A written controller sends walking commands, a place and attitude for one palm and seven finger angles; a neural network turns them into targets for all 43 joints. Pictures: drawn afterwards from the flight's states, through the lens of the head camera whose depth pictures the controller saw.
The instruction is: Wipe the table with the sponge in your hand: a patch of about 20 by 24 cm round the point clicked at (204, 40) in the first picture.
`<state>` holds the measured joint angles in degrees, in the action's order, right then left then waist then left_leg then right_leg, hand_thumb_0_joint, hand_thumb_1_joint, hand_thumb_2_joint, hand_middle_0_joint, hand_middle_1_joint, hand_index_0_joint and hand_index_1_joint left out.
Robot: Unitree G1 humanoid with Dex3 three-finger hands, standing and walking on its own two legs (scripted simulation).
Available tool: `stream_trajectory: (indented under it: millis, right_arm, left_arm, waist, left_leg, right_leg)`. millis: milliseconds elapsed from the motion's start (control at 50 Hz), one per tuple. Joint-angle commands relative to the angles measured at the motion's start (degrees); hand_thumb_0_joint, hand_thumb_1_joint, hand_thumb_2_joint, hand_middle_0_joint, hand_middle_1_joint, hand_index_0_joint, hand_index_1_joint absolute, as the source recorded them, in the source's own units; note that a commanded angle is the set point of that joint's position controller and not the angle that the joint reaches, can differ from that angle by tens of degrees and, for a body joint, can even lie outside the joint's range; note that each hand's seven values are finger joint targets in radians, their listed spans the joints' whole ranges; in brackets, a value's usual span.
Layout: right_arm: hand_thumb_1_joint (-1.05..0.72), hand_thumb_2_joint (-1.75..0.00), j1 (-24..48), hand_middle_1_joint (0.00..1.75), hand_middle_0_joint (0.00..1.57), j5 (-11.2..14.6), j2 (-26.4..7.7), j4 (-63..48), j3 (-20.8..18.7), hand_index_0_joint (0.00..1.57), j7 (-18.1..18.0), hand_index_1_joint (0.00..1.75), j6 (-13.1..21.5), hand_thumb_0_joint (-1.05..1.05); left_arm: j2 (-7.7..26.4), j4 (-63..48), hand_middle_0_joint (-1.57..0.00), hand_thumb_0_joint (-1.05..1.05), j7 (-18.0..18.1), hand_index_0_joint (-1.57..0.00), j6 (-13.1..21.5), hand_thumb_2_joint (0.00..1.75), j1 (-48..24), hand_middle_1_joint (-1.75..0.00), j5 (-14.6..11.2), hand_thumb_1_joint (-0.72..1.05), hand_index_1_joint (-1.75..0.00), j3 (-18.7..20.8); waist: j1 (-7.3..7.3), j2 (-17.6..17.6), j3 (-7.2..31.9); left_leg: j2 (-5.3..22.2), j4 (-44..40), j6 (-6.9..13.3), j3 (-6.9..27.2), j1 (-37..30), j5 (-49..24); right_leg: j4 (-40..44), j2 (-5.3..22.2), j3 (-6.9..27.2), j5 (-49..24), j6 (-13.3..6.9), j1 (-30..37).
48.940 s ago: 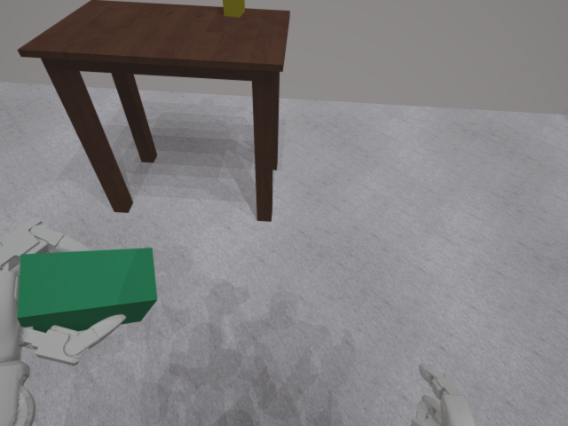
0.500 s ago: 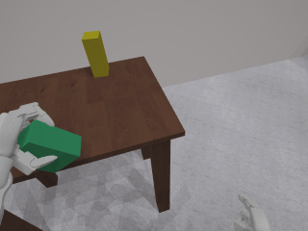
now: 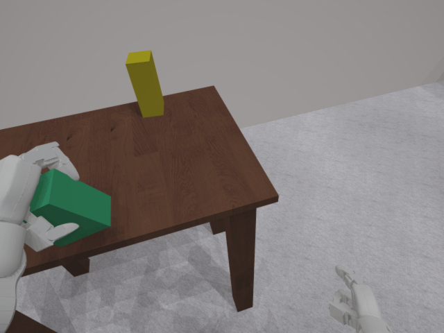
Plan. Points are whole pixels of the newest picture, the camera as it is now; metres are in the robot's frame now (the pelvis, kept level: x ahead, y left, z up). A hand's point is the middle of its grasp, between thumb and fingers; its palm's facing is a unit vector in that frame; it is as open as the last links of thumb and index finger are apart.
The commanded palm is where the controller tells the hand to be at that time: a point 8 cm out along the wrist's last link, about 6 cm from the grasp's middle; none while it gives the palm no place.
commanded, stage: turn the palm down, sponge in hand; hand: left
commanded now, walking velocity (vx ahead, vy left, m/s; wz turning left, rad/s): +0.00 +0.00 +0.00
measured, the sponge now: (67, 214) +0.23 +0.28 +0.14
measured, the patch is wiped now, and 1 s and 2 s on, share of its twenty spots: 0.95 0.95 0.95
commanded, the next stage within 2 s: move the sponge above the wiping area in 1.06 s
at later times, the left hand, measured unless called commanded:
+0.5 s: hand (24, 200) +0.21 +0.30 +0.21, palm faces +0.27 -0.12 -0.96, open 9.6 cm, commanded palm +0.16 +0.30 +0.27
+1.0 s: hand (43, 201) +0.22 +0.28 +0.20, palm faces +0.25 -0.08 -0.97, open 9.6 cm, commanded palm +0.17 +0.28 +0.27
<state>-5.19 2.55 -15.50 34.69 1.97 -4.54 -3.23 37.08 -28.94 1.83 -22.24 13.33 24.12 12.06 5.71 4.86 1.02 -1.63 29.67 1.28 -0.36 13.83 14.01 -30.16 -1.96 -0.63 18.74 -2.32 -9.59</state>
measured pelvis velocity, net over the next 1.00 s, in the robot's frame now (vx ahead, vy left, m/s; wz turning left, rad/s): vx -0.03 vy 0.00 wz -0.01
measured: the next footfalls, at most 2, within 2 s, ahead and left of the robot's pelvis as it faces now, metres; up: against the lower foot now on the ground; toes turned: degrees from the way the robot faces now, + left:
none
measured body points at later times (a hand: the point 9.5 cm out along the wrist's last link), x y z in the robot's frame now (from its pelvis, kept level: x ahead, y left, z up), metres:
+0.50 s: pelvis -0.03 +0.01 +0.01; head -0.05 -0.04 +0.45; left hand +0.19 +0.30 +0.26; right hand +0.24 -0.17 -0.06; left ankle +0.02 +0.11 -0.73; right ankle -0.03 -0.09 -0.73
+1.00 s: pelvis -0.03 +0.00 +0.01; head -0.05 -0.06 +0.45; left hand +0.20 +0.28 +0.25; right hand +0.23 -0.20 -0.07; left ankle +0.02 +0.11 -0.73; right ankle -0.03 -0.09 -0.73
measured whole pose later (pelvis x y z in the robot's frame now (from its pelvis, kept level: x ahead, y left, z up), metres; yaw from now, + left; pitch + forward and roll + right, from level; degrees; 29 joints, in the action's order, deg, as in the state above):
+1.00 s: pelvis -0.03 +0.00 +0.01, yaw -1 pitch -6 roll +1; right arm 1.2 2.2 -16.4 37.7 3.9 -2.8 -6.0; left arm 35.1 -20.8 -4.0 -29.0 2.1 44.1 0.8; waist 7.3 7.4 -1.3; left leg -1.7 22.2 1.3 -0.8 8.0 8.4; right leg -25.3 -1.9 0.0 14.3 -2.6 -5.2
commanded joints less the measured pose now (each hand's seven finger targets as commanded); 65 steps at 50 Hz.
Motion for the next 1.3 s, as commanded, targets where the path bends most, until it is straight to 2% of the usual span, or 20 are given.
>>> stream_trajectory:
  millis: [0,240,260,340,460,540,560,640,660,740,760,840,860,940,960,1060,1140,1180,1240,1280]
  right_arm:
    - [-0.9,-0.9,12.46,0.3,0.2,0.38,-7.11,-9.37,-1.51,0.2,-0.76,0.3,1.93,0.0]
    - [-0.9,-0.9,20.0,0.3,0.2,0.17,-6.03,-8.72,0.37,0.2,-0.05,0.3,0.59,0.0]
    - [-0.9,-0.9,19.56,0.3,0.2,0.17,-5.19,-9.02,0.72,0.2,0.23,0.3,0.65,0.0]
    - [-0.9,-0.9,21.74,0.3,0.2,0.34,-6.01,-8.44,0.61,0.2,0.59,0.3,0.11,0.0]
    - [-0.9,-0.9,22.01,0.3,0.2,0.38,-4.91,-8.96,1.08,0.2,1.01,0.3,0.36,0.0]
    - [-0.9,-0.9,22.6,0.3,0.2,0.2,-5.76,-8.5,0.65,0.2,1.07,0.3,-0.14,0.0]
    - [-0.9,-0.9,22.01,0.3,0.2,0.21,-4.83,-8.89,1.18,0.2,1.29,0.3,0.14,0.0]
    - [-0.9,-0.9,22.43,0.3,0.2,-0.05,-5.47,-8.21,0.57,0.2,1.17,0.3,0.0,0.0]
    - [-0.9,-0.9,22.08,0.3,0.2,0.04,-4.69,-8.62,1.02,0.2,1.39,0.3,0.4,0.0]
    - [-0.9,-0.9,22.69,0.3,0.2,-0.14,-5.49,-8.11,0.42,0.2,1.05,0.3,0.46,0.0]
    - [-0.9,-0.9,22.23,0.3,0.2,-0.01,-4.62,-8.29,0.9,0.2,1.27,0.3,0.78,0.0]
    - [-0.9,-0.9,22.59,0.3,0.2,-0.23,-5.54,-8.0,0.27,0.2,1.1,0.3,0.76,0.0]
    - [-0.9,-0.9,22.31,0.3,0.2,-0.16,-4.74,-8.35,0.81,0.2,1.41,0.3,1.09,0.0]
    - [-0.9,-0.9,22.49,0.3,0.2,-0.22,-5.58,-8.08,0.23,0.2,1.21,0.3,0.54,0.0]
    - [-0.9,-0.9,22.28,0.3,0.2,-0.11,-4.81,-8.34,0.73,0.2,1.44,0.3,0.81,0.0]
    - [-0.9,-0.9,22.19,0.3,0.2,0.06,-5.06,-8.56,0.74,0.2,1.3,0.3,0.53,0.0]
    - [-0.9,-0.9,22.69,0.3,0.2,-0.11,-5.79,-8.26,0.23,0.2,1.08,0.3,0.19,0.0]
    - [-0.9,-0.9,21.18,0.3,0.2,0.01,-5.15,-7.63,0.4,0.2,1.03,0.3,0.13,0.0]
    - [-0.9,-0.9,21.89,0.3,0.2,-0.03,-6.01,-7.81,0.13,0.2,0.86,0.3,-0.13,0.0]
    - [-0.9,-0.9,20.89,0.3,0.2,0.04,-5.21,-7.63,0.3,0.2,0.85,0.3,-0.17,0.0]
  left_arm:
    - [12.85,-6.18,-1.2,0.0,0.73,-1.2,-3.66,1.3,-12.7,-1.6,4.88,0.1,-1.6,6.01]
    - [16.33,-4.89,-1.2,0.0,-3.47,-1.2,-5.67,1.3,-22.17,-1.6,14.99,0.1,-1.6,4.51]
    - [12.46,-5.87,-1.2,0.0,-3.54,-1.2,-5.5,1.3,-24.15,-1.6,15.02,0.1,-1.6,0.73]
    - [15.35,-2.96,-1.2,0.0,-4.17,-1.2,-7.48,1.3,-24.27,-1.6,17.41,0.1,-1.6,2.35]
    - [10.9,-4.32,-1.2,0.0,-5.4,-1.2,-7.19,1.3,-27.13,-1.6,19.51,0.1,-1.6,-3.07]
    - [15.16,-3.04,-1.2,0.0,-4.86,-1.2,-6.69,1.3,-25.82,-1.6,21.52,0.1,-1.6,1.11]
    - [11.48,-3.33,-1.2,0.0,-4.77,-1.2,-6.33,1.3,-27.44,-1.6,21.45,0.1,-1.6,-2.5]
    - [14.94,-1.47,-1.2,0.0,-3.85,-1.2,-6.01,1.3,-25.72,-1.6,22.88,0.1,-1.6,1.12]
    - [11.0,-2.15,-1.2,0.0,-3.9,-1.2,-5.72,1.3,-27.34,-1.6,22.38,0.1,-1.6,-2.8]
    - [14.86,-1.53,-1.2,0.0,-3.56,-1.2,-5.81,1.3,-26.52,-1.6,22.6,0.1,-1.6,0.85]
    - [10.74,-1.7,-1.2,0.0,-3.66,-1.2,-5.73,1.3,-27.86,-1.6,22.35,0.1,-1.6,-3.13]
    - [15.04,-1.81,-1.2,0.0,-3.36,-1.2,-6.2,1.3,-26.3,-1.6,22.64,0.1,-1.6,0.94]
    - [11.42,-2.41,-1.2,0.0,-3.48,-1.2,-6.09,1.3,-27.7,-1.6,22.5,0.1,-1.6,-2.64]
    - [14.87,-1.64,-1.2,0.0,-3.26,-1.2,-6.81,1.3,-25.51,-1.6,22.54,0.1,-1.6,1.04]
    - [10.95,-2.12,-1.2,0.0,-3.47,-1.2,-6.88,1.3,-27.02,-1.6,22.47,0.1,-1.6,-3.01]
    - [10.73,-1.53,-1.2,0.0,-3.73,-1.2,-7.77,1.3,-27.41,-1.6,22.38,0.1,-1.6,-3.6]
    - [14.68,-2.13,-1.2,0.0,-3.55,-1.2,-8.32,1.3,-26.94,-1.6,23.2,0.1,-1.6,-0.07]
    - [10.13,0.24,-1.2,0.0,-3.72,-1.2,-8.42,1.3,-27.49,-1.6,22.62,0.1,-1.6,-4.24]
    - [14.34,0.76,-1.2,0.0,-3.8,-1.2,-9.18,1.3,-28.09,-1.6,23.99,0.1,-1.6,-0.88]
    - [10.38,1.41,-1.2,0.0,-4.06,-1.2,-9.08,1.3,-28.22,-1.6,23.2,0.1,-1.6,-4.49]
  waist:
    - [-0.29,-0.21,7.15]
    - [1.52,2.45,7.62]
    - [0.82,1.85,8.29]
    - [1.78,2.45,7.73]
    - [1.0,0.22,8.35]
    - [1.99,0.69,7.26]
    - [1.39,-0.25,8.29]
    - [2.2,-0.19,7.23]
    - [1.47,-0.97,8.32]
    - [2.12,-0.2,7.35]
    - [1.43,-0.98,8.13]
    - [2.37,0.26,7.69]
    - [1.74,-0.51,9.0]
    - [2.46,0.25,8.11]
    - [1.73,-0.62,9.11]
    - [1.54,-1.07,7.94]
    - [2.31,0.38,8.42]
    - [1.34,-1.93,7.33]
    - [2.08,-0.76,7.77]
    - [1.45,-2.49,8.31]
  left_leg:
    - [0.73,-5.83,0.05,0.94,-5.46,-14.33]
    - [0.91,-10.92,-0.06,3.17,-6.36,-8.46]
    - [0.91,-11.08,-0.15,2.93,-6.88,-8.98]
    - [0.63,-11.8,-0.09,3.25,-5.95,-7.59]
    - [0.19,-11.65,0.28,2.63,-7.07,-8.44]
    - [0.19,-11.86,0.27,3.35,-6.45,-6.27]
    - [-0.02,-11.66,0.33,2.37,-6.8,-7.48]
    - [-0.27,-11.11,0.42,2.95,-7.32,-6.88]
    - [-0.5,-10.8,0.52,1.87,-7.51,-8.04]
    - [-0.73,-10.42,0.59,2.5,-8.06,-7.79]
    - [-0.86,-10.34,0.62,1.62,-8.04,-8.81]
    - [-1.05,-10.09,0.57,2.25,-8.32,-9.53]
    - [-1.23,-9.8,0.61,1.26,-8.34,-10.92]
    - [-1.21,-9.78,0.56,1.88,-8.56,-11.1]
    - [-1.4,-9.45,0.68,0.84,-8.55,-12.33]
    - [-1.5,-9.33,0.68,0.45,-8.27,-12.23]
    - [-1.51,-9.29,0.59,1.34,-9.07,-12.49]
    - [-1.36,-9.62,0.7,0.75,-8.87,-13.3]
    - [-1.51,-9.21,0.54,1.03,-8.97,-12.57]
    - [-1.52,-9.29,0.78,0.38,-9.09,-13.72]
  right_leg:
    - [5.95,0.58,1.41,-14.75,0.81,1.02]
    - [8.77,-0.59,2.49,-6.99,-0.67,2.92]
    - [8.47,0.11,1.39,-7.25,-0.54,3.69]
    - [9.25,-0.52,3.08,-6.44,-0.98,3.75]
    - [9.29,0.17,2.33,-6.28,-0.68,4.14]
    - [10.11,-0.57,4.4,-4.32,-1.16,3.41]
    - [9.47,0.26,2.82,-4.88,-0.76,4.26]
    - [10.94,-0.5,5.58,-3.98,-1.25,2.97]
    - [10.22,0.41,4.07,-5.0,-0.77,4.04]
    - [11.24,-0.31,6.57,-4.88,-1.13,2.97]
    - [10.44,0.45,4.79,-5.74,-0.73,3.92]
    - [10.9,-0.24,7.11,-7.11,-1.2,3.85]
    - [10.01,0.54,5.57,-8.39,-0.81,5.14]
    - [10.51,-0.22,7.36,-9.06,-1.18,4.55]
    - [9.7,0.53,5.86,-10.43,-0.73,5.55]
    - [9.93,0.59,6.06,-10.29,-0.52,5.13]
    - [10.18,-0.31,8.01,-10.62,-1.13,4.74]
    - [9.67,0.04,5.73,-11.48,-0.57,5.01]
    - [10.27,-0.46,7.84,-10.89,-1.08,4.38]
    - [9.53,0.11,6.13,-12.47,-0.44,5.64]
